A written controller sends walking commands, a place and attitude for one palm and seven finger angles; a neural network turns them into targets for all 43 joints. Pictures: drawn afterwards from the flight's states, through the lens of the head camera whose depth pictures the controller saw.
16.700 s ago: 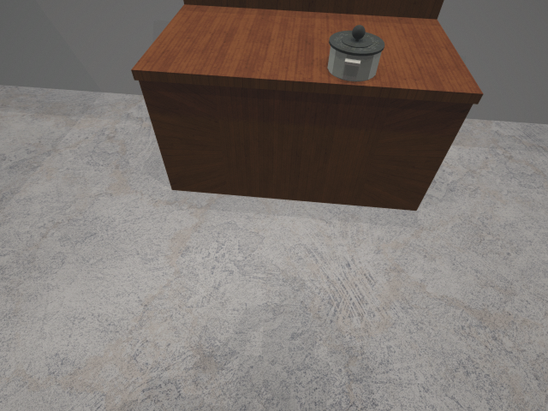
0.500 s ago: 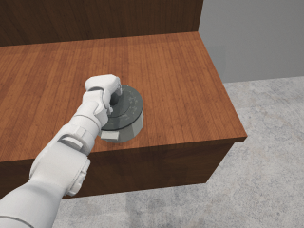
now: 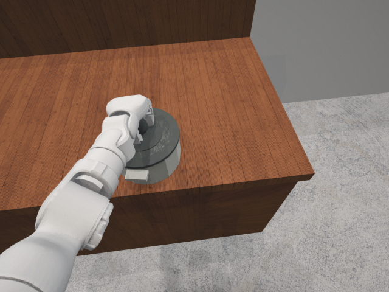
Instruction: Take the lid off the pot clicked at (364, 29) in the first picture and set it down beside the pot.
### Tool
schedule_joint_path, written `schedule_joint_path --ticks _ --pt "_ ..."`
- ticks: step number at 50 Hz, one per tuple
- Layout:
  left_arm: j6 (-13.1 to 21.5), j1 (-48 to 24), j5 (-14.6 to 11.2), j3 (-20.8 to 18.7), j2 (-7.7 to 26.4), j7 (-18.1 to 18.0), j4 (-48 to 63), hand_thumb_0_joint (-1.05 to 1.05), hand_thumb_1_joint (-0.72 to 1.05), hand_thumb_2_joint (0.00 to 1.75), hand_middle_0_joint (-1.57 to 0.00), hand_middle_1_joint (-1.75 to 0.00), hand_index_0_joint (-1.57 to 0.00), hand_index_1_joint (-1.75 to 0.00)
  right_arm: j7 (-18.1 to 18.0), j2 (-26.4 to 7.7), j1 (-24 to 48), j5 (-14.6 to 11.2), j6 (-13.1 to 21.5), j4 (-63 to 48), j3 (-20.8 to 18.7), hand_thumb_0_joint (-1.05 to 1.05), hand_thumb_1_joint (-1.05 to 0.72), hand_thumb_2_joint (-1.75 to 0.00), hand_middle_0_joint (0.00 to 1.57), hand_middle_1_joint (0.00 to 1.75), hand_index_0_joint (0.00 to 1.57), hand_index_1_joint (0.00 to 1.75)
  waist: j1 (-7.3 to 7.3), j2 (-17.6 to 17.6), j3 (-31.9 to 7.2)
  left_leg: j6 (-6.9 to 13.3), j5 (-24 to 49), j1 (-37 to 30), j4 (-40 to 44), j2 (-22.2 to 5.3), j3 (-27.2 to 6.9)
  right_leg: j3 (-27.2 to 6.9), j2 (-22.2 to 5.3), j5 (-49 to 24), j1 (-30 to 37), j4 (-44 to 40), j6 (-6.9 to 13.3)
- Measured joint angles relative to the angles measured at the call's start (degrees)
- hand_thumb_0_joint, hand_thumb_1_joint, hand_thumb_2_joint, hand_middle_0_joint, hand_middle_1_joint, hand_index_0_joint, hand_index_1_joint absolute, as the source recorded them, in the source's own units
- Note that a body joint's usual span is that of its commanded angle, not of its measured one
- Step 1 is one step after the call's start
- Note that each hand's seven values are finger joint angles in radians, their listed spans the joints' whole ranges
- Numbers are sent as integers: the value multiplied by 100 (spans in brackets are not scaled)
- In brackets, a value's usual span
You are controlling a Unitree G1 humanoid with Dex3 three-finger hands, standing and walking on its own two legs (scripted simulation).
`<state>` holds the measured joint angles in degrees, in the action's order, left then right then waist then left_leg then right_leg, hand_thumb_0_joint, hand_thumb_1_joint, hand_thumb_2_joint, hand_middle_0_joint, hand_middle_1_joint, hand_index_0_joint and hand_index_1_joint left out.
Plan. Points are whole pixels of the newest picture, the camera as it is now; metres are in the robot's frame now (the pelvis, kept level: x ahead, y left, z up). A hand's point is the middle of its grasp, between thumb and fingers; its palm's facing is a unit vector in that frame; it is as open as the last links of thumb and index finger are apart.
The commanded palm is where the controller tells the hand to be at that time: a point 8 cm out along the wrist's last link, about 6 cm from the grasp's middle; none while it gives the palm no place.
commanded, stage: close the fingers and squeeze the knob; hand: left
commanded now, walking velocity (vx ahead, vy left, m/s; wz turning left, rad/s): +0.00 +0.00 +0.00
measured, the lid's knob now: (138, 126) +0.49 +0.11 +0.03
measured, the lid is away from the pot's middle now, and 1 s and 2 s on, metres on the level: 0.00 0.00 0.01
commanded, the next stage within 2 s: lift the lid straight up in 0.74 s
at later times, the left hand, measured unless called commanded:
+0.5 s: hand (135, 129) +0.47 +0.11 +0.05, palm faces -0.36 -0.07 -0.93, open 7.1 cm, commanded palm +0.47 +0.11 +0.12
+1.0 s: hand (134, 130) +0.47 +0.11 +0.05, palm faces -0.36 -0.07 -0.93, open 7.1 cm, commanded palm +0.47 +0.12 +0.13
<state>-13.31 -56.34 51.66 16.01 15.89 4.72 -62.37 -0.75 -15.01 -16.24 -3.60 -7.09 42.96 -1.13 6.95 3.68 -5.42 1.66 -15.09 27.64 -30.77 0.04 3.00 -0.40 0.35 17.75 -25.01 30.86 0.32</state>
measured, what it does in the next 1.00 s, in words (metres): stands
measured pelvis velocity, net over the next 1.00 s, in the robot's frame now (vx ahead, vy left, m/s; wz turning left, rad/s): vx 0.00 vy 0.00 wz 0.00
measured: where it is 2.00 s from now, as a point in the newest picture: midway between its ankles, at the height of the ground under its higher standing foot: outside the picture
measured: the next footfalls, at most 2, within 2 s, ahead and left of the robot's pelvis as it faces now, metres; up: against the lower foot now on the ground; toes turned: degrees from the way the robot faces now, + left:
none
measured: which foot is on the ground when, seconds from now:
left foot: down 0.00-1.00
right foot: down 0.00-1.00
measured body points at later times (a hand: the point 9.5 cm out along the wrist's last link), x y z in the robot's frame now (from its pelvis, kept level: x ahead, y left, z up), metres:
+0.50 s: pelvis +0.00 +0.00 +0.00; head +0.06 -0.02 +0.45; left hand +0.48 +0.11 +0.10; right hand +0.04 -0.27 -0.14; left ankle -0.01 +0.10 -0.73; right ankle -0.04 -0.12 -0.73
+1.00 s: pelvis +0.00 +0.00 +0.00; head +0.06 -0.02 +0.45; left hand +0.48 +0.11 +0.10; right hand +0.05 -0.27 -0.14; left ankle -0.01 +0.10 -0.73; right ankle -0.04 -0.12 -0.73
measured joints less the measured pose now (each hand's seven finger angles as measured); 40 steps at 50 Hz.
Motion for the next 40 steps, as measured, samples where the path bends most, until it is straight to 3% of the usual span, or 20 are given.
schedule_joint_path --ticks 12,40 --pt "-74 -152 24 33 -27 16 -167 2 33 57 -81 -102 -70 -97 -26 -1 139 -12 40 -89 33 0 -91 -90 20 30 20 30 28 -17 8 4 4 55 -26 5 3 -3 -6 3 -61 39 -5" --pt "-39 -36 17 -51 10 -30 -95 1 32 59 -84 -103 -71 -98 -21 6 38 -6 49 -51 26 0 -91 -90 20 30 20 30 46 -3 11 6 3 12 3 -7 16 -19 7 -18 -15 -15 -6"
